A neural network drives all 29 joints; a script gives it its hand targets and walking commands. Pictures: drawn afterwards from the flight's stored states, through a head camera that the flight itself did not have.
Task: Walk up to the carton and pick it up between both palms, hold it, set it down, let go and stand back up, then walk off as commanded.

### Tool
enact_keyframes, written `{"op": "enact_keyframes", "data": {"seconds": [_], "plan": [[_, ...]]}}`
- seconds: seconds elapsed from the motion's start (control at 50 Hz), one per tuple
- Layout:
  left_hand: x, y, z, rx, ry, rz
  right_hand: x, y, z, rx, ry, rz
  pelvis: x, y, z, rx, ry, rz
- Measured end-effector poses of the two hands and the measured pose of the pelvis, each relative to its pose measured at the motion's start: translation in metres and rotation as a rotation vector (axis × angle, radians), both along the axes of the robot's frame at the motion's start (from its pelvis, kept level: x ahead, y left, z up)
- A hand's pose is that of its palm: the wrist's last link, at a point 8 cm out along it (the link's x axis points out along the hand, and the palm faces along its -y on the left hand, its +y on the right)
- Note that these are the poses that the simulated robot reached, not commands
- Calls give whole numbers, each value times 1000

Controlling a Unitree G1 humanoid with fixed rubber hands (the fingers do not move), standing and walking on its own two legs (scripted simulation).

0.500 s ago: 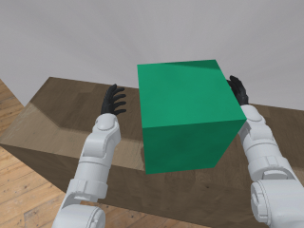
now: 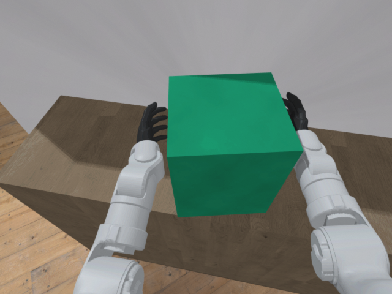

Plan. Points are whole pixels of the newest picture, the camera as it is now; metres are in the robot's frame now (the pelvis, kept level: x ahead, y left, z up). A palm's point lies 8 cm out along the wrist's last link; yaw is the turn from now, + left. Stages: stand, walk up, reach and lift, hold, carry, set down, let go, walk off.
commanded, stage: reach and lift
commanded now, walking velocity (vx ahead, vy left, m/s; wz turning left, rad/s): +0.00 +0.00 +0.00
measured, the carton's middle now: (221, 149) +0.39 +0.01 +0.05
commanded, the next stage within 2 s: none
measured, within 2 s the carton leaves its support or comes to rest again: leaves its support in 1.02 s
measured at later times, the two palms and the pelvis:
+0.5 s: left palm (147, 140) +0.36 +0.16 +0.10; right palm (294, 130) +0.44 -0.14 +0.10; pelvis +0.00 +0.00 +0.00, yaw +0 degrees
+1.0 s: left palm (147, 138) +0.36 +0.16 +0.11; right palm (294, 128) +0.44 -0.14 +0.10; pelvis +0.00 +0.00 +0.00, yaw +0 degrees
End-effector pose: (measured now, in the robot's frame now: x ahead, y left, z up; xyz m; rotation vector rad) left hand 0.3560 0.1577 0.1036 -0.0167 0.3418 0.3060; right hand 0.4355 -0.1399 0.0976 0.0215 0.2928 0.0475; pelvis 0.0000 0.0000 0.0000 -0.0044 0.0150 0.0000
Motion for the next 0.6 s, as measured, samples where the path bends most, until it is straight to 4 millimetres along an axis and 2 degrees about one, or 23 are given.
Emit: {"op": "enact_keyframes", "data": {"seconds": [0.6], "plan": [[2,1,0,-5,-1,6,1,3,-1,-9,11,-10,0,0,0,0,0,0]]}}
